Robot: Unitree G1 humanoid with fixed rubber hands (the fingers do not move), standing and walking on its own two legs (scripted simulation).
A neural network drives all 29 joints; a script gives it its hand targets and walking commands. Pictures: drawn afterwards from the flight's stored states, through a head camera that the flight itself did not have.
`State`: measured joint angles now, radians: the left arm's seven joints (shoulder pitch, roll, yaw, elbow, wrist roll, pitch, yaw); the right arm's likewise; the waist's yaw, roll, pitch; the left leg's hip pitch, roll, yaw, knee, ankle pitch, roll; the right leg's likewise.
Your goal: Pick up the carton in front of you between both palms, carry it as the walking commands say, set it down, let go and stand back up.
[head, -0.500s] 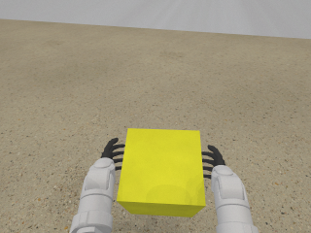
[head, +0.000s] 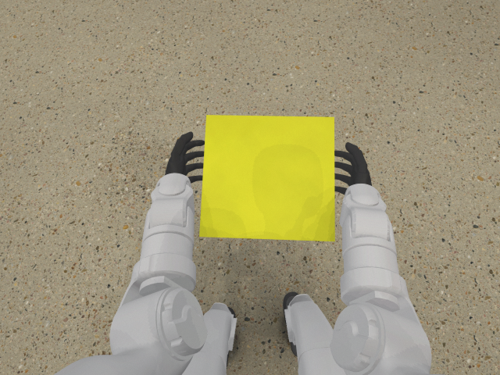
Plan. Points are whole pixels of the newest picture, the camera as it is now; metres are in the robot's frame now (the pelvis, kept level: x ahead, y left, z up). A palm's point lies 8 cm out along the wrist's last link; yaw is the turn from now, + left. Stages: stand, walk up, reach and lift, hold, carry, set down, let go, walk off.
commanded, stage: set down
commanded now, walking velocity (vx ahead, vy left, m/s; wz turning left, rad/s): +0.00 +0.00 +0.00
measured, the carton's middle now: (267, 187) +0.43 -0.02 -0.14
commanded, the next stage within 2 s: none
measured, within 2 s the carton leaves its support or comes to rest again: neither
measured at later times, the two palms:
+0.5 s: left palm (219, 173) +0.49 +0.08 -0.17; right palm (351, 198) +0.42 -0.20 -0.20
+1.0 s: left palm (246, 184) +0.52 +0.03 -0.33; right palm (350, 214) +0.44 -0.24 -0.36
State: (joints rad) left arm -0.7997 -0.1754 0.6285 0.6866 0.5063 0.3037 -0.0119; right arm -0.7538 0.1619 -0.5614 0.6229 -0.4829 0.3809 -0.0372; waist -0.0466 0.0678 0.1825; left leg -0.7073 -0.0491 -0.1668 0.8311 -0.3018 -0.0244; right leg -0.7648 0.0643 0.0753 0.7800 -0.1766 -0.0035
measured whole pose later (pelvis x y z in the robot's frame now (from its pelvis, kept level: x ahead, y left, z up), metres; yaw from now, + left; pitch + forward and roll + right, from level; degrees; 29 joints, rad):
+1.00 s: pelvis +0.01 +0.02 -0.23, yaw +4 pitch +47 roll +4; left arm -1.13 -0.07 0.32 0.71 0.16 0.21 0.24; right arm -0.96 -0.08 -0.46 0.61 -0.17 0.31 -0.01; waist -0.17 0.11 -0.05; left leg -2.00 -0.19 -0.11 1.75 -0.58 -0.10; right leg -2.08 0.08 0.12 1.73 -0.47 0.06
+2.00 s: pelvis -0.01 +0.04 -0.32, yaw +3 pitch +44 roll -2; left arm -1.60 0.18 0.13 1.10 0.06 0.20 0.17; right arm -1.34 -0.21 -0.63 0.87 -0.24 0.23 0.11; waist -0.25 0.12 0.28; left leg -2.23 -0.25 -0.10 2.07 -0.60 -0.09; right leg -2.26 0.01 0.07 2.00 -0.50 0.08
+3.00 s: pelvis -0.03 +0.02 -0.34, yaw +2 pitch +33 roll +0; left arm -1.52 0.36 -0.12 0.88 -0.19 0.23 0.16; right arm -1.38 -0.44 -0.45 1.06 0.14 0.06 0.02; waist -0.21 0.04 0.49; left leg -2.14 -0.13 -0.06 2.19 -0.62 -0.09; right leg -2.22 -0.03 0.00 2.11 -0.46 -0.01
